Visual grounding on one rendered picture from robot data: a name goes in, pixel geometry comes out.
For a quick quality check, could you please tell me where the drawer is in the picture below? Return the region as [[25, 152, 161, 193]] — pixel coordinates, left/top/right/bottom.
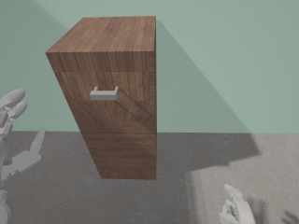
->
[[61, 72, 150, 101]]

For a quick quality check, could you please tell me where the robot left hand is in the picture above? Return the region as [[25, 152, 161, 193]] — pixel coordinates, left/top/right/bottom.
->
[[0, 88, 46, 190]]

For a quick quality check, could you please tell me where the cabinet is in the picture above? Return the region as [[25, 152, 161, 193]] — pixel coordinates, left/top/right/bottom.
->
[[45, 16, 157, 180]]

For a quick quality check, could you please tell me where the robot right hand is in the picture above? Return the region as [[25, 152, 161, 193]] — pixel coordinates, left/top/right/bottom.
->
[[220, 184, 256, 224]]

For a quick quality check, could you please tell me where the left robot forearm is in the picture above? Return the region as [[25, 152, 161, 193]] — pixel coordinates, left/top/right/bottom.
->
[[0, 189, 11, 224]]

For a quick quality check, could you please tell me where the handle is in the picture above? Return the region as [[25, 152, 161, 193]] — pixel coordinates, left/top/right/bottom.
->
[[90, 86, 119, 101]]

